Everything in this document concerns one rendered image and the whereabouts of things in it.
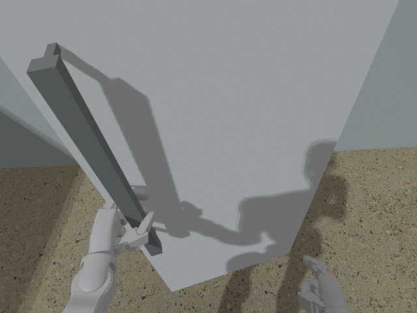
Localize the fridge door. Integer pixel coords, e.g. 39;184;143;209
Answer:
0;0;399;292

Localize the robot right hand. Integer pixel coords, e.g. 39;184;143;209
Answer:
298;255;348;313

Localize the handle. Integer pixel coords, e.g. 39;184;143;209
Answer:
26;42;163;256

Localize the robot left hand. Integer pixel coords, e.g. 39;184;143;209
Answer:
88;186;155;259

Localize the robot left forearm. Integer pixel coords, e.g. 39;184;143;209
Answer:
61;252;117;313

